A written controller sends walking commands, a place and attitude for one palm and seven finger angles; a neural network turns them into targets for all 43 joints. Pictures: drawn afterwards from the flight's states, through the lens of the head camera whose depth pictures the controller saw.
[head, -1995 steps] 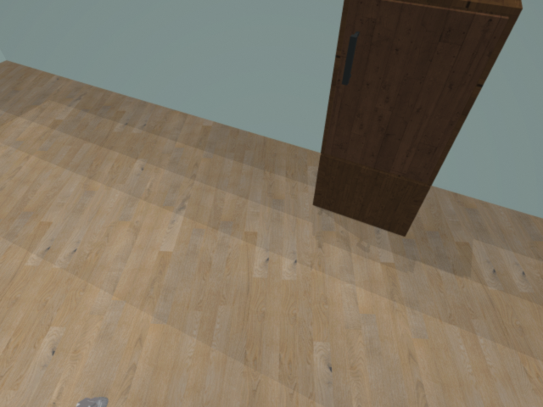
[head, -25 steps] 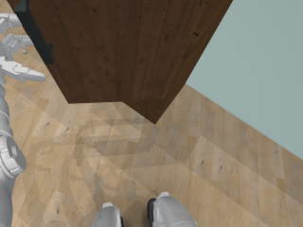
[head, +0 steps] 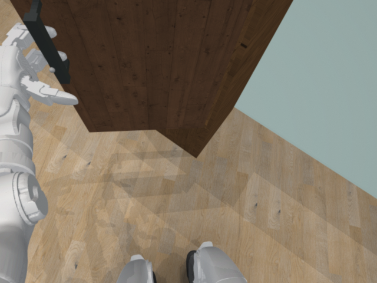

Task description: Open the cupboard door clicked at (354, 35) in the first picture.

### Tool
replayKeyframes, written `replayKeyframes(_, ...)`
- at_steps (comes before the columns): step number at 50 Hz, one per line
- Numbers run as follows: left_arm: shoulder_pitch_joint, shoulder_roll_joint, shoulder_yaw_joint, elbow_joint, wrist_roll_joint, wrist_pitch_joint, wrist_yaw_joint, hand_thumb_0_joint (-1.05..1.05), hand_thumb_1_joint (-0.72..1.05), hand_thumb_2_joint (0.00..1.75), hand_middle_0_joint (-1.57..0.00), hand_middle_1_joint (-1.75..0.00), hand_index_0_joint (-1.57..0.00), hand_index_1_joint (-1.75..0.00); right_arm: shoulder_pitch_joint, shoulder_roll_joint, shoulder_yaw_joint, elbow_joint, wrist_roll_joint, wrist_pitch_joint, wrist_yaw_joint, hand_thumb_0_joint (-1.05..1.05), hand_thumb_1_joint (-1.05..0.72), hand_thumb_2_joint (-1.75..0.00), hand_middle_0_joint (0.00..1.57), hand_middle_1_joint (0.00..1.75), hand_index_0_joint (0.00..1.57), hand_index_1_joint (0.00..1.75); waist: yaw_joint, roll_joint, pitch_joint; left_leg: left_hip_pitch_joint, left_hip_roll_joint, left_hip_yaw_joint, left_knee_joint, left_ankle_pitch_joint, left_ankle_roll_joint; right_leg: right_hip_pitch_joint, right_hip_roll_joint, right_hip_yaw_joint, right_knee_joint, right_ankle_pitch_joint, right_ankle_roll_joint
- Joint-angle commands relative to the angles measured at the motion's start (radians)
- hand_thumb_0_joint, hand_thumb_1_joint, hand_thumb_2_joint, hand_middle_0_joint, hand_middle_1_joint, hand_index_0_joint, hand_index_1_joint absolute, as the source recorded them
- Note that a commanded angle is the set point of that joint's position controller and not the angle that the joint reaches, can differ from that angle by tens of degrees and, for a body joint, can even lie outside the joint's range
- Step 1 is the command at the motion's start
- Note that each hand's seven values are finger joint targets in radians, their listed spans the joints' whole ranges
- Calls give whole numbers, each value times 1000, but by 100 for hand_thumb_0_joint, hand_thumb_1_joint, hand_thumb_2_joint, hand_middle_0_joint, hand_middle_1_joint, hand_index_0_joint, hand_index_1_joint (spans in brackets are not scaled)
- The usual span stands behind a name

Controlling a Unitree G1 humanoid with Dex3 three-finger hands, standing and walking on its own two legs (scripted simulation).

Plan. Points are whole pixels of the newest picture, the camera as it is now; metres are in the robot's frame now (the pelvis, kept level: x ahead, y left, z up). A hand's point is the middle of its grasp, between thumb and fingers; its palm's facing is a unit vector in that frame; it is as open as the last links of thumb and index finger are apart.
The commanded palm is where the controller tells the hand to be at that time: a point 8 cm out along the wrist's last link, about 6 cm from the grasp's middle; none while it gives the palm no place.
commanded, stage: slide the fingers in behind the handle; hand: left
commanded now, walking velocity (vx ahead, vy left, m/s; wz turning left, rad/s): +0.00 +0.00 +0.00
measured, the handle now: (52, 46) +0.57 +0.22 +0.08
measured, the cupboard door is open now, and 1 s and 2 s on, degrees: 41 42 49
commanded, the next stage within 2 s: close the thumb around the handle in 0.74 s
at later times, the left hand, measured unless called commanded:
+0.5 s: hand (65, 71) +0.52 +0.19 +0.08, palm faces +0.02 -1.00 -0.02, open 14.1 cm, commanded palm +0.50 +0.23 +0.08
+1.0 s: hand (65, 71) +0.52 +0.19 +0.08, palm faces +0.02 -1.00 -0.02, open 13.5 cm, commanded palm +0.50 +0.23 +0.08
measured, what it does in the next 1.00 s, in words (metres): stands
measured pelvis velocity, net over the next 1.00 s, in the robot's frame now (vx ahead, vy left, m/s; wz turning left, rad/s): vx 0.00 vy -0.01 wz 0.02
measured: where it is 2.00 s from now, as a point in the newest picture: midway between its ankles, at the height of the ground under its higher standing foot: outside the picture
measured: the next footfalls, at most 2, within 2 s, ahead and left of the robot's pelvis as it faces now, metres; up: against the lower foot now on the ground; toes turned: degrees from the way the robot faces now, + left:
none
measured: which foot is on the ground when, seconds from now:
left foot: down 0.00-1.00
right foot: down 0.00-1.00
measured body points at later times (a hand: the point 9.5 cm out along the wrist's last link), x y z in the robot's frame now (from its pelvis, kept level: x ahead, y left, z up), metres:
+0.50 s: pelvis +0.00 -0.01 +0.00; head +0.14 +0.01 +0.43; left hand +0.51 +0.25 +0.08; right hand -0.01 -0.27 -0.10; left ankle -0.03 +0.08 -0.67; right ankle +0.02 -0.12 -0.67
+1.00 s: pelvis +0.00 -0.01 +0.00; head +0.14 +0.01 +0.43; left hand +0.51 +0.25 +0.08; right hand -0.01 -0.28 -0.11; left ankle -0.03 +0.08 -0.67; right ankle +0.02 -0.12 -0.67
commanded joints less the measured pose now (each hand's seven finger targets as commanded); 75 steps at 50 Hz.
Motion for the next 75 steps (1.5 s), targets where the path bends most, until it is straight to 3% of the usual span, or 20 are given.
replayKeyframes(1,-443,251,33,-228,-13,-77,29,0,-50,30,-30,-120,-30,-120,202,-187,-70,-25,-4,-4,-11,0,-90,-90,20,30,20,30,-10,174,-502,388,2,-101,-94,590,-34,225,36,47,-44,345,-10)
replayKeyframes(5,-446,230,21,-212,-4,-82,49,0,-50,30,-30,-120,-30,-120,197,-183,-66,-29,-5,-9,-11,0,-90,-90,20,30,20,30,-14,171,-463,352,-4,-94,-98,554,-28,233,33,49,-44,343,-13)
replayKeyframes(7,-442,265,50,-230,0,-91,57,0,-50,30,-30,-120,-30,-120,196,-185,-70,-31,-5,-12,-11,0,-90,-90,20,30,20,30,1,168,-514,356,-6,-91,-95,555,-30,263,31,57,-40,355,-10)
replayKeyframes(10,-428,194,4,-260,-9,-101,53,0,-50,30,-30,-120,-30,-120,194,-175,-72,-36,-4,-17,-6,0,-90,-90,20,30,20,30,-5,178,-534,383,-5,-90,-93,611,-30,278,32,56,-36,400,-13)
replayKeyframes(11,-405,223,37,-252,-12,-99,54,0,-50,30,-30,-120,-30,-120,196,-177,-74,-32,-4,-16,-5,0,-90,-90,20,30,20,30,10,181,-549,380,-5,-85,-92,617,-31,296,32,60,-38,415,-11)
replayKeyframes(20,-395,156,-9,-243,-14,-102,69,0,-50,30,-30,-120,-30,-120,188,-171,-76,-30,0,-21,-2,0,-90,-90,20,30,20,30,-3,108,-478,317,-14,-71,-107,529,-19,319,30,66,-50,404,-10)
replayKeyframes(26,-440,206,11,-217,-2,-108,63,0,-50,30,-30,-120,-30,-120,185,-174,-73,-17,0,-30,-9,0,-90,-90,20,30,20,30,-4,138,-485,297,-18,-71,-104,491,-19,315,24,75,-45,380,-10)
replayKeyframes(34,-429,163,-14,-204,-17,-104,56,0,-50,30,-30,-120,-30,-120,179,-177,-74,-18,2,-34,-8,0,-90,-90,20,30,20,30,-10,113,-468,299,-17,-73,-105,476,-19,298,26,71,-52,360,-7)
replayKeyframes(36,-441,184,-1,-240,-13,-115,58,0,-50,30,-30,-120,-30,-120,181,-177,-76,-18,1,-35,-10,0,-90,-90,20,30,20,30,0,170,-520,347,-16,-78,-102,524,-25,293,24,71,-43,377,-11)
replayKeyframes(39,-439,142,-31,-207,-11,-105,60,0,-50,30,-30,-120,-30,-120,179,-176,-75,-10,0,-36,-10,0,-90,-90,20,30,20,30,-14,126,-467,333,-12,-81,-102,494,-23,257,26,63,-49,341,-8)
replayKeyframes(42,-473,111,-59,-238,-9,-114,68,0,-50,30,-30,-120,-30,-120,181,-175,-77,-7,-3,-40,-7,0,-90,-90,20,30,20,30,-19,180,-499,384,-9,-93,-100,531,-31,222,24,59,-44,334,-9)
replayKeyframes(44,-449,134,-39,-193,-7,-105,74,0,-39,35,-31,-121,-31,-121,187,-178,-76,-1,-2,-38,-7,0,-90,-90,20,30,20,30,-19,127,-464,339,-11,-89,-102,499,-26,242,26,59,-50,330,-8)
replayKeyframes(49,-497,142,-47,-168,5,-96,75,0,-11,47,-33,-124,-33,-124,190,-180,-71,4,-4,-43,-11,0,-90,-90,20,30,20,30,-33,132,-451,311,-14,-91,-99,453,-23,224,23,61,-47,296,-8)
replayKeyframes(53,-449,186,1,-212,0,-110,67,0,12,56,-34,-127,-34,-127,196,-177,-74,-7,-6,-44,-10,0,-90,-90,20,30,20,30,-3,155,-550,356,-13,-88,-89,552,-27,281,25,64,-33,381,-12)
replayKeyframes(55,-446,139,-30,-226,-11,-111,63,0,23,61,-35,-128,-35,-128,194,-171,-72,-13,-6,-43,-4,0,-90,-90,20,30,20,30,-6,185,-524,377,-11,-91,-92,583,-30,261,28,59,-36,384,-15)
replayKeyframes(58,-426,184,3,-219,-13,-103,65,0,40,68,-36,-130,-36,-130,192,-179,-74,-17,-2,-35,-5,0,-90,-90,20,30,20,30,-2,119,-507,317,-14,-81,-102,518,-23,305,29,65,-44,379,-9)
replayKeyframes(62,-428,174,-4,-201,-7,-101,69,0,62,78,-38,-132,-38,-132,191,-176,-74,-13,-1,-33,-8,0,-90,-90,20,30,20,30,-6,137,-472,324,-12,-83,-106,518,-24,278,27,62,-46,365,-9)
replayKeyframes(65,-418,185,7,-235,-14,-111,67,0,79,85,-39,-134,-39,-134,193,-179,-75,-20,-4,-34,-8,0,-90,-90,20,30,20,30,2,148,-516,350,-12,-85,-100,555,-27,288,27,62,-38,383,-13)
replayKeyframes(67,-408,168,-5,-195,-10,-103,66,0,90,90,-40,-135,-40,-135,188,-176,-73,-13,-1,-32,-7,0,-90,-90,20,30,20,30,-4,136,-467,325,-11,-82,-104,528,-27,272,27,60,-45,366,-9)
replayKeyframes(75,-415,216,33,-198,-18,-104,61,0,90,90,-40,-135,-40,-135,189,-181,-72,-19,-1,-33,-13,0,-90,-90,20,30,20,30,-4,106,-473,289,-15,-76,-99,506,-19,305,28,69,-42,379,-11)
